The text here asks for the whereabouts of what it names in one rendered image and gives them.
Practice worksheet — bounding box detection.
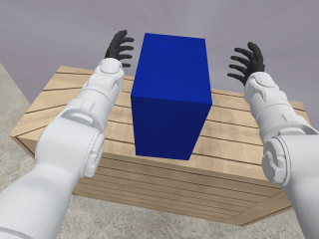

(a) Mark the pedestal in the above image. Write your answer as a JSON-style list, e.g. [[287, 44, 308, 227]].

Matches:
[[9, 66, 311, 227]]

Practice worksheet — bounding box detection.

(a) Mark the carton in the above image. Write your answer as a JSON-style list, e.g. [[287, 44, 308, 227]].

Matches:
[[131, 33, 212, 160]]

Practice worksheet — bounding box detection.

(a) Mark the right robot hand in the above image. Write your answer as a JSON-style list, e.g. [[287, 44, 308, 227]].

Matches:
[[227, 42, 265, 86]]

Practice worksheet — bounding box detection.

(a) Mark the right robot forearm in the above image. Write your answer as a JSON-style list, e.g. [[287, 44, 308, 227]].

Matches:
[[243, 72, 319, 146]]

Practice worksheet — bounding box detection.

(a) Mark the left robot upper arm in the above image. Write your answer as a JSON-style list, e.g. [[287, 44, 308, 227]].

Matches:
[[0, 117, 106, 239]]

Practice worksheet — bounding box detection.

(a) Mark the left robot hand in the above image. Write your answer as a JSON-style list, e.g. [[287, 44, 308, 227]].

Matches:
[[104, 30, 135, 68]]

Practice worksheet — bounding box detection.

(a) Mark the right robot upper arm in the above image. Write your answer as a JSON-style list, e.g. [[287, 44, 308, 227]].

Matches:
[[261, 134, 319, 239]]

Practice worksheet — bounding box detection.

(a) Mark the left robot forearm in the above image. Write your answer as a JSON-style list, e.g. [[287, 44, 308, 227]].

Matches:
[[35, 58, 125, 162]]

